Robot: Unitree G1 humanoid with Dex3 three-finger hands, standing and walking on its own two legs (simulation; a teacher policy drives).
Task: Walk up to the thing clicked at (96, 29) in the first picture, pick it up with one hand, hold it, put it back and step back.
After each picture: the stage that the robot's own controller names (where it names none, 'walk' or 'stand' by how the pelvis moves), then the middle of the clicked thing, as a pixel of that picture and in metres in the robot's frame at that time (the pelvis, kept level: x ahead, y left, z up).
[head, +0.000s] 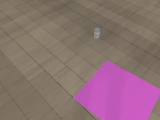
stand; (96, 33) +1.51 -0.19 -0.72
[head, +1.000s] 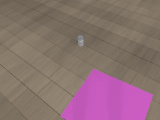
walk; (80, 40) +1.39 +0.11 -0.70
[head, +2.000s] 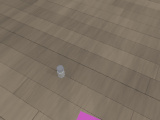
walk; (60, 71) +0.87 +0.23 -0.71
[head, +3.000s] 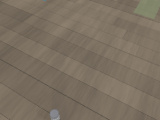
walk; (54, 116) +0.47 +0.19 -0.70
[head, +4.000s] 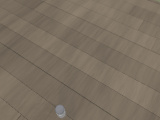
walk; (60, 111) +0.42 +0.18 -0.70
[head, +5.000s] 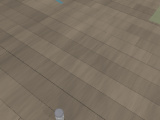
stand; (59, 115) +0.50 +0.16 -0.71
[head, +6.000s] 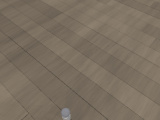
stand; (66, 114) +0.48 +0.15 -0.72
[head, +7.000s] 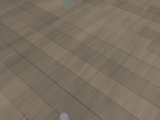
stand; (64, 119) +0.48 +0.17 -0.72
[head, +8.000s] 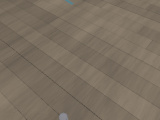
stand; (63, 119) +0.47 +0.17 -0.72
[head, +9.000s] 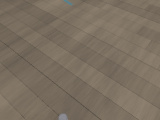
stand; out of the picture +0.47 +0.17 -0.72
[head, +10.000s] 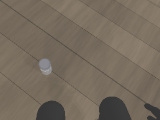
go down; (45, 66) +0.52 +0.18 -0.47
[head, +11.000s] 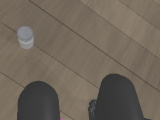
go down; (25, 38) +0.55 +0.19 -0.31
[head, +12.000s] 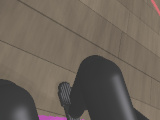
close in; out of the picture +0.54 +0.24 -0.25
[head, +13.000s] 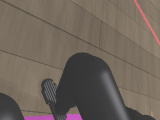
close in; out of the picture +0.53 +0.27 -0.25
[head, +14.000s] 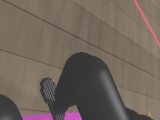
close; out of the picture +0.52 +0.26 -0.26
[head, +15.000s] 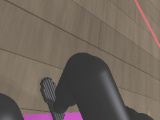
close; out of the picture +0.50 +0.26 -0.26
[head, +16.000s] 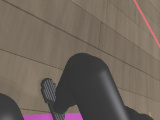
lift; out of the picture +0.50 +0.26 -0.26
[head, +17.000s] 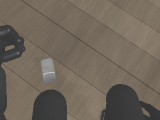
lift; (48, 70) +0.46 +0.15 -0.40
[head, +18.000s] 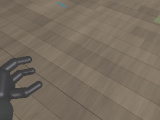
close in; out of the picture +0.39 +0.16 -0.70
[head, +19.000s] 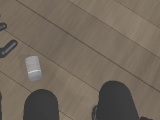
close in; (33, 68) +0.45 +0.18 -0.40
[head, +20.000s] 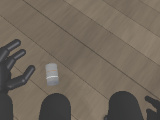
close in; (52, 74) +0.46 +0.17 -0.44
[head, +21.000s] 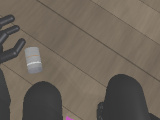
close in; (33, 60) +0.47 +0.19 -0.34
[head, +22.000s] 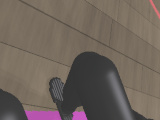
close in; out of the picture +0.44 +0.25 -0.28
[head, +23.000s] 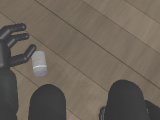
hold; (39, 63) +0.47 +0.19 -0.36
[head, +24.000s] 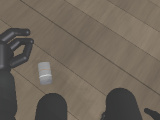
close; (45, 73) +0.46 +0.19 -0.44
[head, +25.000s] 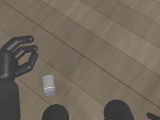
close; (49, 85) +0.44 +0.19 -0.52
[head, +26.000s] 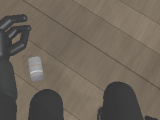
close; (35, 68) +0.46 +0.20 -0.40
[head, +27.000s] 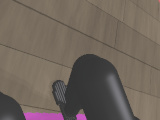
close; out of the picture +0.44 +0.27 -0.28
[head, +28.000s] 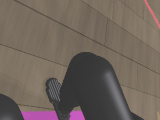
close; out of the picture +0.43 +0.28 -0.28
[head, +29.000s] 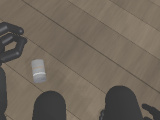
hold; (38, 71) +0.46 +0.21 -0.42
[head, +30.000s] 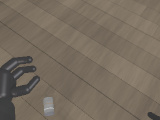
close in; (48, 106) +0.42 +0.21 -0.64
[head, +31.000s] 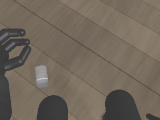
hold; (41, 76) +0.46 +0.22 -0.45
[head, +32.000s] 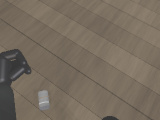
crouch; (43, 100) +0.42 +0.23 -0.61
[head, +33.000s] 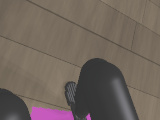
lower; out of the picture +0.46 +0.28 -0.29
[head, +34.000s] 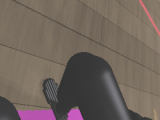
lower; out of the picture +0.43 +0.31 -0.27
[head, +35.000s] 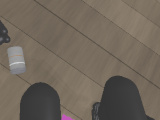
hold; (16, 60) +0.46 +0.25 -0.34
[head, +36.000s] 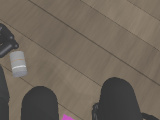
lower; (18, 64) +0.47 +0.25 -0.38
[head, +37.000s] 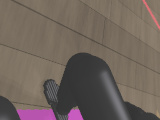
lower; out of the picture +0.43 +0.32 -0.28
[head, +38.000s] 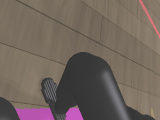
lower; out of the picture +0.43 +0.32 -0.28
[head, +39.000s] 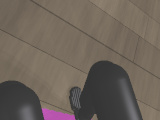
lower; out of the picture +0.45 +0.30 -0.29
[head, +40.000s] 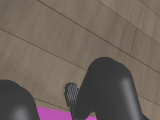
rise; out of the picture +0.45 +0.30 -0.27
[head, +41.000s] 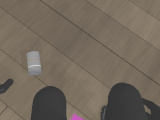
walk; (34, 63) +0.47 +0.24 -0.40
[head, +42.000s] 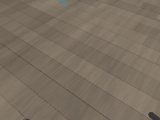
withdraw; out of the picture +0.41 +0.23 -0.69
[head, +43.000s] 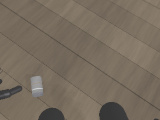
withdraw; (36, 86) +0.44 +0.24 -0.53
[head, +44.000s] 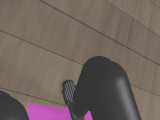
hold; out of the picture +0.45 +0.29 -0.28
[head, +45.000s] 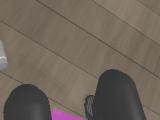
stand; out of the picture +0.46 +0.27 -0.32
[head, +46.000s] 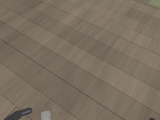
withdraw; out of the picture +0.43 +0.23 -0.66
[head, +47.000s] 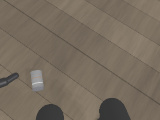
withdraw; (37, 80) +0.45 +0.23 -0.52
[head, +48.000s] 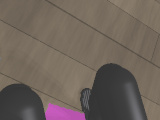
rise; out of the picture +0.48 +0.25 -0.30
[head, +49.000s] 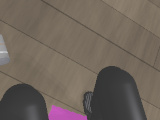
lower; out of the picture +0.48 +0.24 -0.31
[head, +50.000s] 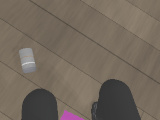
stand; (27, 60) +0.48 +0.21 -0.41
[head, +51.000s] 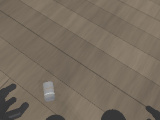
withdraw; (49, 91) +0.46 +0.19 -0.57
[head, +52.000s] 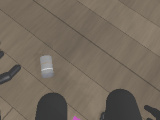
rise; (46, 66) +0.48 +0.19 -0.45
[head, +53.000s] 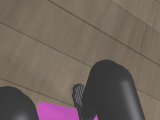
hold; out of the picture +0.48 +0.23 -0.29
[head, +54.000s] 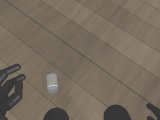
stand; (52, 83) +0.47 +0.18 -0.54
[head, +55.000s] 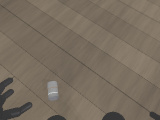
withdraw; (52, 90) +0.46 +0.18 -0.58
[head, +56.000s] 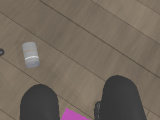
open; (30, 55) +0.51 +0.19 -0.36
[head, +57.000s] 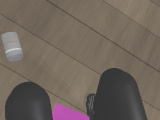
lower; (12, 47) +0.50 +0.21 -0.32
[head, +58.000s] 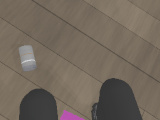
stand; (27, 58) +0.49 +0.20 -0.38
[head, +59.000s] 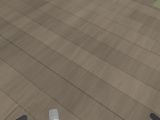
withdraw; (54, 118) +0.44 +0.18 -0.66
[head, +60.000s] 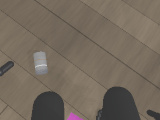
lower; (40, 63) +0.49 +0.20 -0.44
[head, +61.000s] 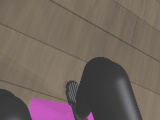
hold; out of the picture +0.48 +0.26 -0.28
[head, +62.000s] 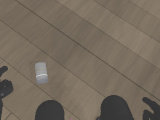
walk; (41, 73) +0.49 +0.20 -0.49
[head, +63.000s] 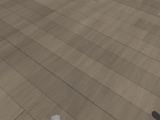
stand; out of the picture +0.44 +0.19 -0.68
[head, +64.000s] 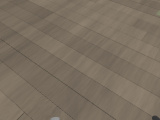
stand; out of the picture +0.43 +0.20 -0.68
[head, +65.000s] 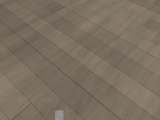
stand; (59, 119) +0.44 +0.19 -0.71
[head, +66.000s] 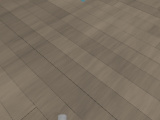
stand; out of the picture +0.45 +0.19 -0.75
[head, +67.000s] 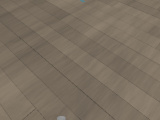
stand; out of the picture +0.44 +0.20 -0.75
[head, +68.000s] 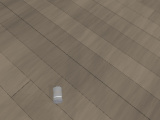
walk; (57, 94) +0.50 +0.15 -0.73
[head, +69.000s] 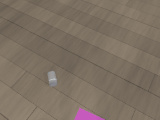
walk; (52, 78) +0.71 +0.27 -0.71
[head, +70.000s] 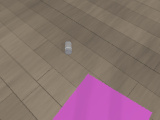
stand; (68, 47) +1.04 +0.20 -0.72
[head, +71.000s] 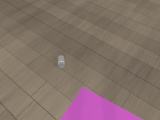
stand; (61, 61) +1.02 +0.22 -0.74
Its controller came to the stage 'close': yes
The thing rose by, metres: 0.01
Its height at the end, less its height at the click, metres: -0.02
